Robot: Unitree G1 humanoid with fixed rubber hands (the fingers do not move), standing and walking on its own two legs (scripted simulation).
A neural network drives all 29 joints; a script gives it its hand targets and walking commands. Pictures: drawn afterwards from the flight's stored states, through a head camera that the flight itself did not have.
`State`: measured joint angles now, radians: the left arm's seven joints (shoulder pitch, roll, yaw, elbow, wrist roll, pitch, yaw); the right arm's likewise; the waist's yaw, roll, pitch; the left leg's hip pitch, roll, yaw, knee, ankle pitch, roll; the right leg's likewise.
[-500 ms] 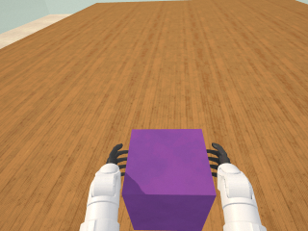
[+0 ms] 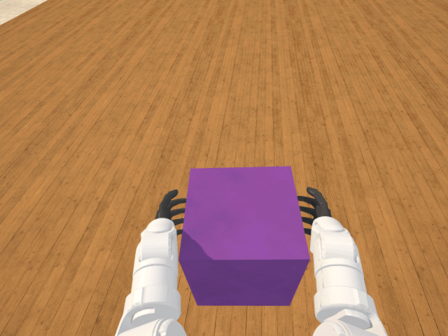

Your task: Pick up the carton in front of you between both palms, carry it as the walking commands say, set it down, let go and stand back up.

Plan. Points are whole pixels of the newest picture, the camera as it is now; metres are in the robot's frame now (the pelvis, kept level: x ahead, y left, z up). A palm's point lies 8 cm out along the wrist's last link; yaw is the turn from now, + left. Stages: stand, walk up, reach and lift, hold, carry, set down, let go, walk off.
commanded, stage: set down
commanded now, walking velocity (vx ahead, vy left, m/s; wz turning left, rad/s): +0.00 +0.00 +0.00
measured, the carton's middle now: (241, 239) +0.35 +0.00 -0.06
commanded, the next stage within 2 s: none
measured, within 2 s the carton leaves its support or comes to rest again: rests again in 1.98 s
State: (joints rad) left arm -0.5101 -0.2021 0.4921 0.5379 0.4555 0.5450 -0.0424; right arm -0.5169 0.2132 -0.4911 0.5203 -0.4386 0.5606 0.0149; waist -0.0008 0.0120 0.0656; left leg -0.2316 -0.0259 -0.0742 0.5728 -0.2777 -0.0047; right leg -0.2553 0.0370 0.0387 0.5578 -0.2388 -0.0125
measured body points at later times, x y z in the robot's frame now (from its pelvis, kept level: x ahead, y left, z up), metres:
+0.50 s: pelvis -0.03 +0.01 -0.11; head +0.18 +0.01 +0.29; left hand +0.39 +0.17 -0.18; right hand +0.39 -0.14 -0.18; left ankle +0.02 +0.13 -0.73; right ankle +0.04 -0.12 -0.73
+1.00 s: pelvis -0.06 +0.01 -0.24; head +0.22 +0.01 +0.11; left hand +0.43 +0.17 -0.34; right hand +0.42 -0.13 -0.34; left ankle +0.02 +0.13 -0.73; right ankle +0.04 -0.12 -0.73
